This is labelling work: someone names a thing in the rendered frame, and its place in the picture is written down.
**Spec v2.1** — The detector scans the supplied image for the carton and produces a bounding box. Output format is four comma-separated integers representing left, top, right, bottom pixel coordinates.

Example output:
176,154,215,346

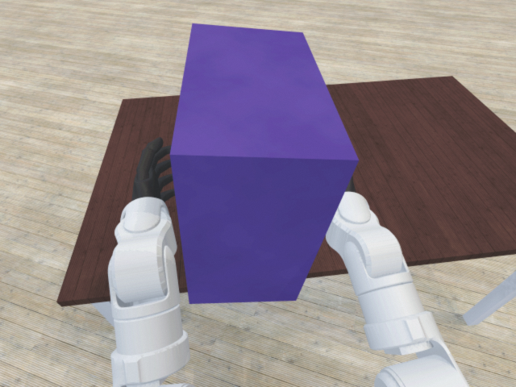
170,23,359,304

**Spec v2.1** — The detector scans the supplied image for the robot right forearm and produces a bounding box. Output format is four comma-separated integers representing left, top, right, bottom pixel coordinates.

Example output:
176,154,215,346
326,192,470,387

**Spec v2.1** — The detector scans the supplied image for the right robot upper arm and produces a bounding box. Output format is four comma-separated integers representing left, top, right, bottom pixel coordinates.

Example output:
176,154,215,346
374,355,468,387

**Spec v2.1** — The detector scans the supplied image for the robot right hand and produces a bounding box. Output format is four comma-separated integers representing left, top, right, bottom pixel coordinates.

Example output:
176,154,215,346
345,176,356,193

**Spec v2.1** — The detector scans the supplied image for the robot left hand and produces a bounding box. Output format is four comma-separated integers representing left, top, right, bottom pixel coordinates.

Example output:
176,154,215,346
131,137,175,202

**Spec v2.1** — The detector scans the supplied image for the robot left forearm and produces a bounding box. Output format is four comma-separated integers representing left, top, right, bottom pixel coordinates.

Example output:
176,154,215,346
108,197,190,387

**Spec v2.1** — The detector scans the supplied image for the table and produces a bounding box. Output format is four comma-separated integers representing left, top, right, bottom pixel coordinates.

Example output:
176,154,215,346
56,76,516,327

